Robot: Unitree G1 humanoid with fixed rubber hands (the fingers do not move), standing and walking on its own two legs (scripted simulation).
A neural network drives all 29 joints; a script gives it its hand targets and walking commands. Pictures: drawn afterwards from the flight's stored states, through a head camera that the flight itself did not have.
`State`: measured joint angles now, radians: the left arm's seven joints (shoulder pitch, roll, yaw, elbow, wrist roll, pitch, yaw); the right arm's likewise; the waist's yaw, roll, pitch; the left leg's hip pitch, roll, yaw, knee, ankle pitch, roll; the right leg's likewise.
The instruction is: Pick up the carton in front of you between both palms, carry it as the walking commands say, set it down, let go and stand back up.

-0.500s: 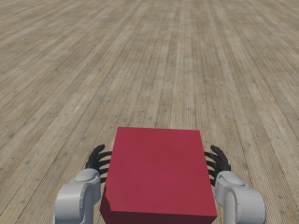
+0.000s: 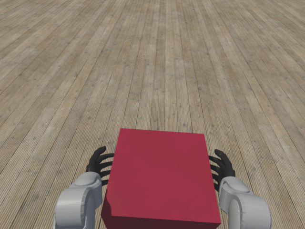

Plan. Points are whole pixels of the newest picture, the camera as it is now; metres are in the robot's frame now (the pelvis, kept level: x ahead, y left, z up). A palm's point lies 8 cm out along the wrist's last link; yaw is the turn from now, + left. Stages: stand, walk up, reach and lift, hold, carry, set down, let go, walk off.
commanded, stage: carry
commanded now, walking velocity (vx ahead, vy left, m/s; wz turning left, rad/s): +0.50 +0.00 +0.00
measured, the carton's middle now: (157, 191) +0.25 +0.00 -0.01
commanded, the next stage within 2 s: none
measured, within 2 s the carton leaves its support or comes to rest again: neither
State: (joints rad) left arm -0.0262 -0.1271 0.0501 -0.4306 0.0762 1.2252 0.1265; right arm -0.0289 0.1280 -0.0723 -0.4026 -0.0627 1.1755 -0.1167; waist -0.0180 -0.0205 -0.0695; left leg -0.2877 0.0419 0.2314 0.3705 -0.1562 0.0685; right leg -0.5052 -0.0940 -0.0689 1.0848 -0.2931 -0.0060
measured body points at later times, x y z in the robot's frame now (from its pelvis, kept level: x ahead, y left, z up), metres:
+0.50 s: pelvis +0.29 -0.04 +0.00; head +0.32 -0.06 +0.45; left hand +0.54 +0.12 +0.07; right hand +0.57 -0.18 +0.06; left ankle +0.25 +0.08 -0.71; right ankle +0.36 -0.12 -0.75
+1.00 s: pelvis +0.41 -0.01 -0.01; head +0.39 -0.01 +0.44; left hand +0.67 +0.15 +0.04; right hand +0.68 -0.16 +0.05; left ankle +0.38 +0.09 -0.75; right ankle +0.36 -0.12 -0.75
